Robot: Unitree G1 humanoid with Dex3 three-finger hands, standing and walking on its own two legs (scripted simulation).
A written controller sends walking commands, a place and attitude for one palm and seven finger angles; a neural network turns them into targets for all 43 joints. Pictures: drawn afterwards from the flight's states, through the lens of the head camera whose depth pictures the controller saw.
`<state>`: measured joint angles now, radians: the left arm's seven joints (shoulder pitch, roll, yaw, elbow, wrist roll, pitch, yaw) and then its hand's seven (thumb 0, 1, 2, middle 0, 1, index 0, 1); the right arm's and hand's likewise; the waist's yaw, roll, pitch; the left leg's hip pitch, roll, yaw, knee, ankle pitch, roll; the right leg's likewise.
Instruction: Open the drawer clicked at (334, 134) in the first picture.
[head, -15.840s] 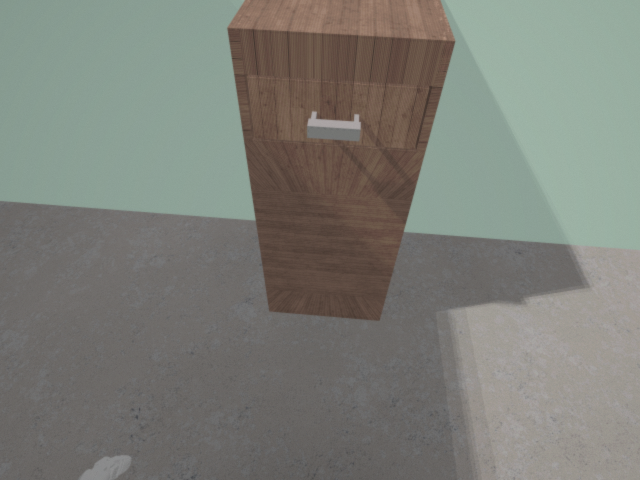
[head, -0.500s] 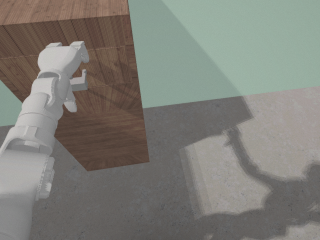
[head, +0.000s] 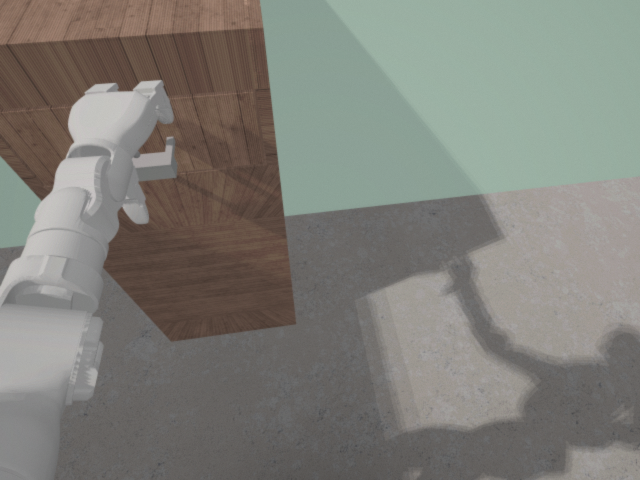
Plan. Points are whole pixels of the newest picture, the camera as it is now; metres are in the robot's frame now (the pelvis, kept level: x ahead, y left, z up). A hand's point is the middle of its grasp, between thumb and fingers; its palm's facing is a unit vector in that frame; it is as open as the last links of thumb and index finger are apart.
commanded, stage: re-aim the fingers above the handle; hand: left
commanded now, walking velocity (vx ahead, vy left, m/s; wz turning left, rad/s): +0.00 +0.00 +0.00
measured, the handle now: (139, 156) +0.56 +0.25 +0.06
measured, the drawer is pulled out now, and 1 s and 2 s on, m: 0.00 0.00 0.00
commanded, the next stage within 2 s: lower the fingers behind the handle in 0.52 s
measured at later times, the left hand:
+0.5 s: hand (142, 145) +0.51 +0.21 +0.12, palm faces +0.06 -0.03 -1.00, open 13.8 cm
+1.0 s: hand (126, 168) +0.49 +0.24 +0.10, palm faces +0.06 -0.04 -1.00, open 13.8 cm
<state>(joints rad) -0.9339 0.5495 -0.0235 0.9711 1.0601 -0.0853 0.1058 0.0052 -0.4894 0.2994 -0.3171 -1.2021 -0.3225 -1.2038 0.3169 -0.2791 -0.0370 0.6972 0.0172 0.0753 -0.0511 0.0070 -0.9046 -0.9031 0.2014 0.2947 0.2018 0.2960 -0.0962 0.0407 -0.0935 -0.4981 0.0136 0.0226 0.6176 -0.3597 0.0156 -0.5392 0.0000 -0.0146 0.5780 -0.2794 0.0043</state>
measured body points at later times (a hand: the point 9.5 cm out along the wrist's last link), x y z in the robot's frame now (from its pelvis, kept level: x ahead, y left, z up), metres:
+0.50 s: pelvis +0.00 +0.00 +0.00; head +0.08 -0.01 +0.44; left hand +0.50 +0.21 +0.17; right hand +0.04 -0.27 -0.13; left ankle -0.05 +0.11 -0.73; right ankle -0.01 -0.13 -0.73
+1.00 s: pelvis -0.01 +0.00 -0.01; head +0.08 +0.00 +0.43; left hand +0.48 +0.24 +0.15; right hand +0.03 -0.29 -0.13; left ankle -0.05 +0.11 -0.73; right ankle -0.01 -0.13 -0.73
